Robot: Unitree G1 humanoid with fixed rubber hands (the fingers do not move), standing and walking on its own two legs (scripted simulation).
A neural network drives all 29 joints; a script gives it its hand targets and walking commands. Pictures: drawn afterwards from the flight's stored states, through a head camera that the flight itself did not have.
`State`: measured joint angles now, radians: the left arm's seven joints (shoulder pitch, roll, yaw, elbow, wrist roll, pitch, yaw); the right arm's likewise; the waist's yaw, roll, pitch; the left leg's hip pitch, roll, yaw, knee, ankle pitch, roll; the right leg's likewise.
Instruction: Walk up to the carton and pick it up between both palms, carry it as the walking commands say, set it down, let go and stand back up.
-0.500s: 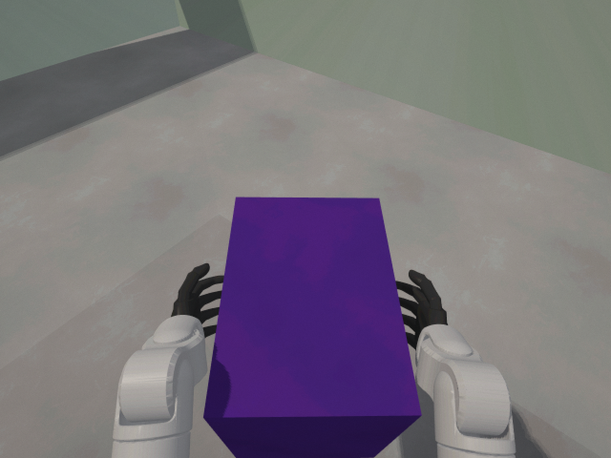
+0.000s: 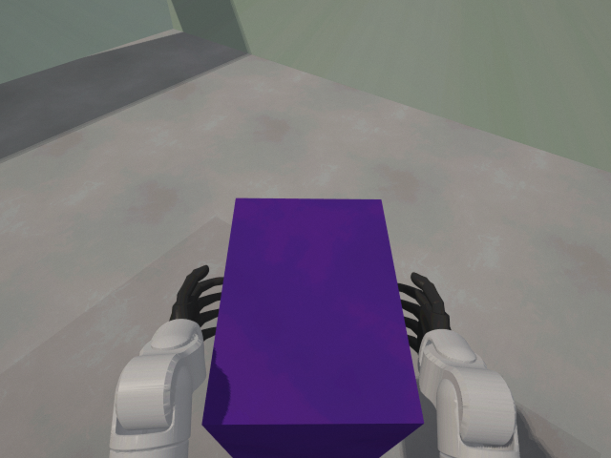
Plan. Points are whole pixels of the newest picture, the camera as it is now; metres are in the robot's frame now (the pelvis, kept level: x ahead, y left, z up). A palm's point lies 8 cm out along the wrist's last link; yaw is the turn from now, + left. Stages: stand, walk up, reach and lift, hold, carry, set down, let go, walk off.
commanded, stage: carry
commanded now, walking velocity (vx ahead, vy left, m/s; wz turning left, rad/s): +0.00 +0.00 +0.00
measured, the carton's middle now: (307, 334) +0.29 +0.00 +0.01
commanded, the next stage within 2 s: none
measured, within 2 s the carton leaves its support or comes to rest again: neither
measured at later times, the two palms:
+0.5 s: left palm (196, 328) +0.26 +0.14 +0.08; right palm (438, 336) +0.26 -0.15 +0.07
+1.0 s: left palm (200, 328) +0.26 +0.13 +0.08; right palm (442, 337) +0.26 -0.16 +0.07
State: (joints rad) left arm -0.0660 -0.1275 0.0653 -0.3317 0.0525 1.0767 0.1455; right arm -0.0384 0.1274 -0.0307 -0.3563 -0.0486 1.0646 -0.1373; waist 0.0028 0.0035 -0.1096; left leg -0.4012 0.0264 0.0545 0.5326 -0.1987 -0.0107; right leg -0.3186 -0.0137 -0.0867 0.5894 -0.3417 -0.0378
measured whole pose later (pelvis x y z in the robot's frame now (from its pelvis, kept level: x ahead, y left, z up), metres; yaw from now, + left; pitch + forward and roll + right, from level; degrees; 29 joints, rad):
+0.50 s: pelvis +0.00 -0.01 +0.00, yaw +0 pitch +4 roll +1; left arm -0.09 -0.13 0.08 -0.29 0.05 1.07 0.14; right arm -0.07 0.13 -0.04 -0.31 -0.05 1.05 -0.14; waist 0.00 0.00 -0.11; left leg -0.40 0.04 0.05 0.53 -0.19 -0.02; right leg -0.32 -0.01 -0.09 0.60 -0.35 -0.05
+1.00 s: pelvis +0.00 -0.01 +0.00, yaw +0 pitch +3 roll +1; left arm -0.10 -0.13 0.09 -0.29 0.06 1.06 0.14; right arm -0.08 0.13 -0.04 -0.31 -0.06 1.05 -0.13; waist 0.00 0.00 -0.10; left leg -0.40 0.04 0.05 0.54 -0.19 -0.03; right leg -0.33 -0.01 -0.10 0.61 -0.35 -0.06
